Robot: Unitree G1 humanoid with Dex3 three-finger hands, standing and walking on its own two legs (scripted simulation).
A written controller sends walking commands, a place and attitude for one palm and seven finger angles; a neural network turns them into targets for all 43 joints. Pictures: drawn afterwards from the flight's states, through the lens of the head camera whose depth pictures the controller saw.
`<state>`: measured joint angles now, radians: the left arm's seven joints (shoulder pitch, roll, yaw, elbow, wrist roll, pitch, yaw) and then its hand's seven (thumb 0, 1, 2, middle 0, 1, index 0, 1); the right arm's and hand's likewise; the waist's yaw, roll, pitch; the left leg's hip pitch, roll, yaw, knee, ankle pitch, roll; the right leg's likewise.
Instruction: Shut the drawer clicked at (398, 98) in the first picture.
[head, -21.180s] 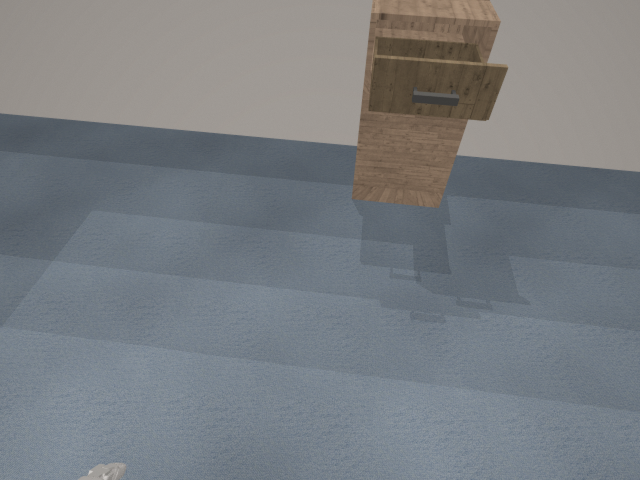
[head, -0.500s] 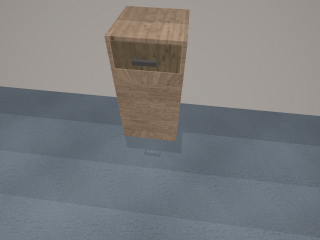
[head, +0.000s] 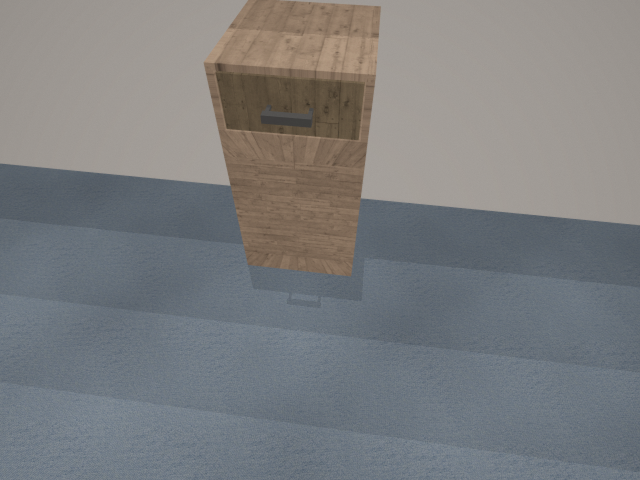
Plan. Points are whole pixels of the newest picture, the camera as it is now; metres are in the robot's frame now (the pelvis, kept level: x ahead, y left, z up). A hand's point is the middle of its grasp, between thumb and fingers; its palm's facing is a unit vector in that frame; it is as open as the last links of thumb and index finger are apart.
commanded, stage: look to check the result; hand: left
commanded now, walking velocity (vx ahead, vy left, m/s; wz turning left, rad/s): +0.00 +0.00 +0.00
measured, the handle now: (288, 114) +0.94 +0.13 -0.06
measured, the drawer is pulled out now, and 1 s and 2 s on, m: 0.00 0.00 0.00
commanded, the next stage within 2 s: stand and wait in 0.24 s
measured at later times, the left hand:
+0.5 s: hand out of the picture +0.02 +0.16 -0.17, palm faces +0.03 -0.98 -0.19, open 7.4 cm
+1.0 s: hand out of the picture +0.03 +0.16 -0.17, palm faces +0.03 -0.98 -0.20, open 7.4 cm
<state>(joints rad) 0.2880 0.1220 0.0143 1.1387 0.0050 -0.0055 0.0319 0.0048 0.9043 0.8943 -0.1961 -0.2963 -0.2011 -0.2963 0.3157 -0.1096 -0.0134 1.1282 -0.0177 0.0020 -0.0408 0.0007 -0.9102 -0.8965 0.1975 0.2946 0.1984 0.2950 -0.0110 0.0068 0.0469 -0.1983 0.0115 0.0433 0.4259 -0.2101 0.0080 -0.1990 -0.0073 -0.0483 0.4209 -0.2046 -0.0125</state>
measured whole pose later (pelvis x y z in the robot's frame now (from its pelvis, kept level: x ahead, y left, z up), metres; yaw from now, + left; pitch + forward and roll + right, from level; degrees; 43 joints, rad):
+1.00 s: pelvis +0.03 -0.01 +0.00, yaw +0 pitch -1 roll +0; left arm 0.26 0.14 0.01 1.14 0.00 -0.02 0.03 0.01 0.91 0.89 -0.20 -0.30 -0.20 -0.30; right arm 0.27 -0.13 -0.01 1.15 -0.02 -0.01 -0.04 0.00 -0.91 -0.90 0.20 0.29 0.20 0.30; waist -0.01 0.01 0.04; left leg -0.14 0.03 0.04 0.38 -0.23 -0.01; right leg -0.14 0.01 -0.05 0.39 -0.23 -0.03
